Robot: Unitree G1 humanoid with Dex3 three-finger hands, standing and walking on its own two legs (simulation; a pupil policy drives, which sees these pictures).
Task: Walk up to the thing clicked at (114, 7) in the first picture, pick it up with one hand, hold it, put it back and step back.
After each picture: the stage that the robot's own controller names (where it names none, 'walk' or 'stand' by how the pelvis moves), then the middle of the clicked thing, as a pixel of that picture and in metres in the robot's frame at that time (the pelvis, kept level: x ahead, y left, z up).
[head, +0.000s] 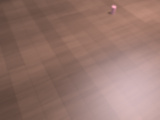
stand; (113, 10) +2.23 -0.48 -0.72
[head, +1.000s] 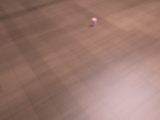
walk; (94, 22) +2.13 +0.02 -0.70
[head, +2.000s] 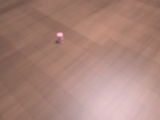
walk; (60, 38) +1.47 +0.36 -0.72
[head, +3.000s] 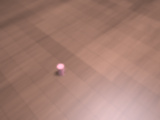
walk; (61, 69) +0.98 +0.28 -0.72
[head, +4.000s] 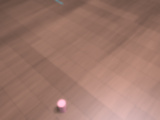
walk; (62, 106) +0.61 +0.22 -0.72
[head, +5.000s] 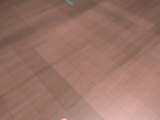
stand; out of the picture +0.42 +0.17 -0.70
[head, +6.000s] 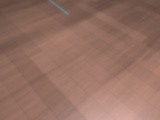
stand; out of the picture +0.39 +0.17 -0.72
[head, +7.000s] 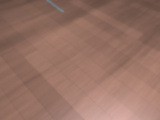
stand; out of the picture +0.37 +0.19 -0.72
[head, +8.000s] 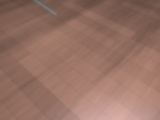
stand; out of the picture +0.35 +0.20 -0.72
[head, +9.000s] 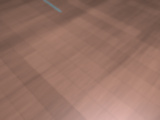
stand; out of the picture +0.37 +0.18 -0.73
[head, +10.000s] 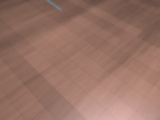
stand; out of the picture +0.36 +0.18 -0.73
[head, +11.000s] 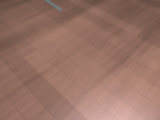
go down; out of the picture +0.36 +0.18 -0.73
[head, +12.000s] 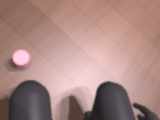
go down; (22, 60) +0.44 +0.23 -0.33
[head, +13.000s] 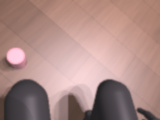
approach; (17, 59) +0.42 +0.25 -0.30
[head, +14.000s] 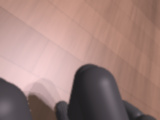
close in; out of the picture +0.41 +0.28 -0.22
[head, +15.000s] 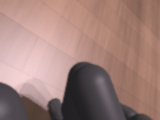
close; out of the picture +0.41 +0.29 -0.22
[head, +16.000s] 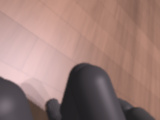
lift; out of the picture +0.39 +0.28 -0.23
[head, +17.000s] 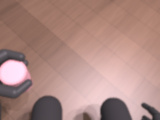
lift; (18, 77) +0.33 +0.21 -0.01
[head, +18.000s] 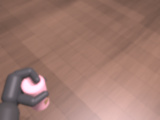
hold; (36, 93) +0.31 +0.16 +0.01
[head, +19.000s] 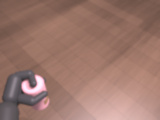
hold; (36, 93) +0.32 +0.17 +0.00
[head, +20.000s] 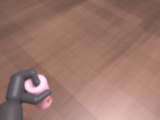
crouch; (39, 92) +0.32 +0.16 +0.00
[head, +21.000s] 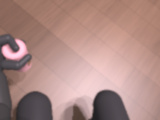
crouch; (18, 57) +0.43 +0.20 -0.10
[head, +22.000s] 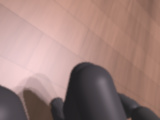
lower; out of the picture +0.41 +0.31 -0.22
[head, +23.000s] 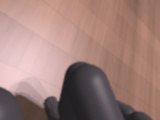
lower; out of the picture +0.42 +0.31 -0.23
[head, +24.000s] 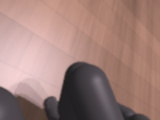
lower; out of the picture +0.42 +0.31 -0.22
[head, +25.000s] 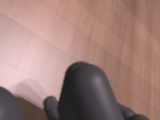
lower; out of the picture +0.42 +0.31 -0.22
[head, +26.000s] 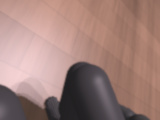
loosen; out of the picture +0.41 +0.29 -0.23
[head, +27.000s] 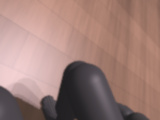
withdraw; out of the picture +0.40 +0.29 -0.23
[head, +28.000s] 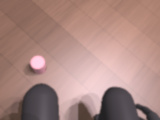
walk; (39, 65) +0.45 +0.22 -0.36
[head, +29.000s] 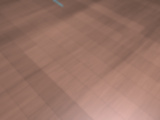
stand; out of the picture +0.38 +0.15 -0.66
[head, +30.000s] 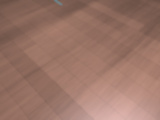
stand; out of the picture +0.39 +0.17 -0.66
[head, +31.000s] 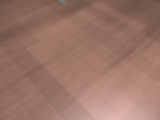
stand; out of the picture +0.39 +0.17 -0.69
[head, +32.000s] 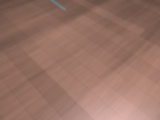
walk; out of the picture +0.40 +0.16 -0.72
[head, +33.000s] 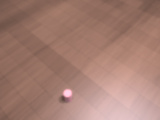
walk; (68, 96) +0.60 +0.16 -0.71
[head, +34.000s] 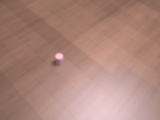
walk; (59, 59) +0.91 +0.19 -0.71
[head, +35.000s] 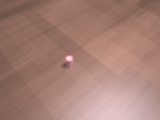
stand; (69, 62) +1.02 +0.16 -0.71
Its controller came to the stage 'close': yes
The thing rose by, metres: 0.71
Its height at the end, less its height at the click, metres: +0.00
